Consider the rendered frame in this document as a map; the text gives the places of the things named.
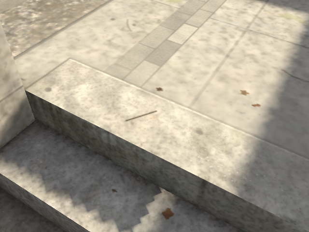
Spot stairs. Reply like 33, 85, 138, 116
0, 90, 309, 232

